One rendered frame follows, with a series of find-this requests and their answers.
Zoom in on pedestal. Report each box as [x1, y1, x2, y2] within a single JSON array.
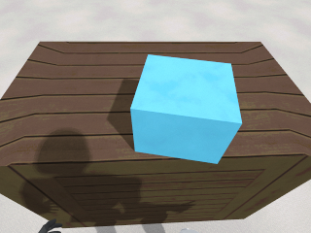
[[0, 41, 311, 229]]

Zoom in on robot left hand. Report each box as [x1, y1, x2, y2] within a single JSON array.
[[38, 218, 63, 233]]

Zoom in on carton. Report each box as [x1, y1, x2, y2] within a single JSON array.
[[130, 54, 242, 164]]

